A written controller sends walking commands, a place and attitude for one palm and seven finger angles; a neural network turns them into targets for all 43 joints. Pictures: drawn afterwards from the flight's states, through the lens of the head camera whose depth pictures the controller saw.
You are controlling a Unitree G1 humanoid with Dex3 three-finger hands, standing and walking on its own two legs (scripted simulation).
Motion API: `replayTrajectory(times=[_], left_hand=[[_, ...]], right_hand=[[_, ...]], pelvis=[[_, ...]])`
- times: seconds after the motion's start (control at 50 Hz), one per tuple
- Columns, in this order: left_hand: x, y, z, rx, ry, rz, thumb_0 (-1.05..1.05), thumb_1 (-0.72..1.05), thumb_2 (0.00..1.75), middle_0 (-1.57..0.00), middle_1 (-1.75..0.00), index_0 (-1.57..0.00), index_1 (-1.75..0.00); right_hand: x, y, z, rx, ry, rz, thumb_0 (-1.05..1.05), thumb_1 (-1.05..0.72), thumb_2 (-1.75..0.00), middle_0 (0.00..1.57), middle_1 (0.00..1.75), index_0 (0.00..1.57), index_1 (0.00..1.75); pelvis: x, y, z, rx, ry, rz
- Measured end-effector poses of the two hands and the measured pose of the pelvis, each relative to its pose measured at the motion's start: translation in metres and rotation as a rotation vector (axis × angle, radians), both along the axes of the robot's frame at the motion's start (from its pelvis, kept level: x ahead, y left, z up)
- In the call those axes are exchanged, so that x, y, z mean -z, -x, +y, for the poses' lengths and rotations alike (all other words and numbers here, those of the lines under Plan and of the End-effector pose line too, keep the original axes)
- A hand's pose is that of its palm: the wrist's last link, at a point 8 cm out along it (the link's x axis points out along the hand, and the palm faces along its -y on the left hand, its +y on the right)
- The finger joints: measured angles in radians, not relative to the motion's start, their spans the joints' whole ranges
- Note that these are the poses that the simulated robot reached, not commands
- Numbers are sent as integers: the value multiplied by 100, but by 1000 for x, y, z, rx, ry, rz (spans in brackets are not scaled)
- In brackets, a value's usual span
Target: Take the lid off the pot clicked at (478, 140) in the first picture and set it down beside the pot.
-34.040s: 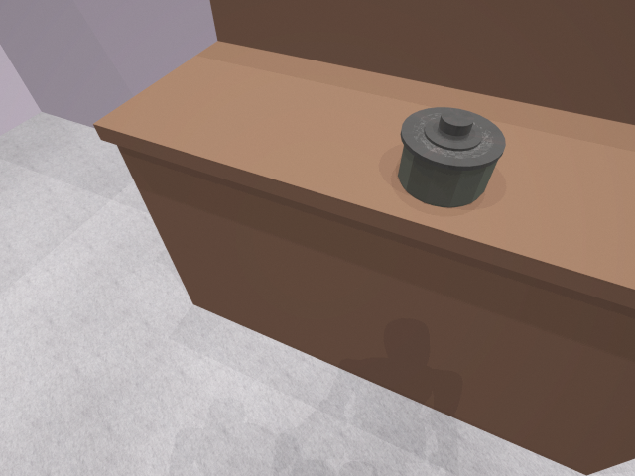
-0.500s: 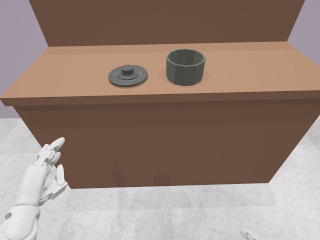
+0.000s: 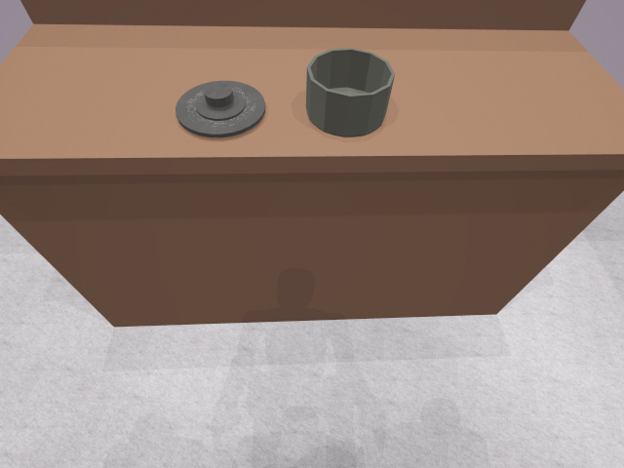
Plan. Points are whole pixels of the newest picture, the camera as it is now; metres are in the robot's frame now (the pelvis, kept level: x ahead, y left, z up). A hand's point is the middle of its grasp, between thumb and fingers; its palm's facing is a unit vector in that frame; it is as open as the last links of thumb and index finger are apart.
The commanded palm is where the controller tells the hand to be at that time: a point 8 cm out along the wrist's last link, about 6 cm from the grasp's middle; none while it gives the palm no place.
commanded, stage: stop stepping back and stand still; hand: left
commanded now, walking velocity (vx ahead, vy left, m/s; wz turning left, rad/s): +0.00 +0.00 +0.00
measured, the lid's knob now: (218, 95) +0.71 +0.20 +0.05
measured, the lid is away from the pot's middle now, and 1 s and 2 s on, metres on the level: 0.24 0.24 0.24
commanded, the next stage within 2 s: let the arm hang, fingers relaxed in 0.22 s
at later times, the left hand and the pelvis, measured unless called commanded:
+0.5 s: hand out of the picture +0.09 +0.18 -0.17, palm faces -0.02 -0.98 -0.21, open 7.3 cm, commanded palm none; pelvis +0.02 +0.00 +0.00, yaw -1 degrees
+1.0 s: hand out of the picture +0.04 +0.18 -0.18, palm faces -0.02 -0.98 -0.20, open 7.3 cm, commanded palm none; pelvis +0.03 +0.01 +0.00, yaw -1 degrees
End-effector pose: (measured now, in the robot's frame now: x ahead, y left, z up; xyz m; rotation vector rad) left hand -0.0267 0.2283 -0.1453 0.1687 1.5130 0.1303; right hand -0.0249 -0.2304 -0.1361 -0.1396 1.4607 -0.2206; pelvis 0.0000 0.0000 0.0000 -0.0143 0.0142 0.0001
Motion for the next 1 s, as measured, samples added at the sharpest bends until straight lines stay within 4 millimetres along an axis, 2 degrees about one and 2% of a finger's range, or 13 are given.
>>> replayTrajectory(times=[0.1,0.2,0.28,0.36,0.52,0.82,1.0], left_hand=[[-1,-44,-1,16,-6,-96,1,92,90,-20,-29,-20,-30],[-5,-84,4,35,-29,-184,1,93,90,-20,-29,-20,-30],[-7,-106,6,50,-32,-229,1,93,90,-20,-29,-20,-30],[-8,-116,4,57,-27,-245,1,92,90,-20,-29,-20,-30],[-5,-111,1,45,-20,-217,0,92,90,-20,-29,-20,-30],[-1,-70,0,22,-12,-93,1,92,90,-20,-29,-20,-30],[1,-65,-1,18,-4,-79,1,92,90,-20,-29,-20,-30]], right_hand=[[7,-16,19,0,-43,-23,1,-91,-90,20,30,20,30],[9,-24,19,14,-44,-34,2,-93,-90,20,30,20,30],[10,-29,18,25,-41,-46,2,-92,-90,20,30,20,30],[9,-30,17,32,-39,-47,1,-91,-90,20,30,20,30],[7,-29,16,39,-34,-27,1,-91,-90,20,30,20,30],[6,-29,18,41,-31,-1,1,-90,-90,20,30,20,30],[5,-34,20,38,-29,-13,1,-90,-90,20,30,20,30]], pelvis=[[-1,-6,3,0,-4,-10],[-2,-12,5,2,-9,-19],[-2,-16,5,7,-12,-22],[-2,-20,5,10,-13,-24],[-3,-25,5,14,-14,-24],[-3,-29,6,20,-12,-20],[-3,-29,7,22,-12,-21]])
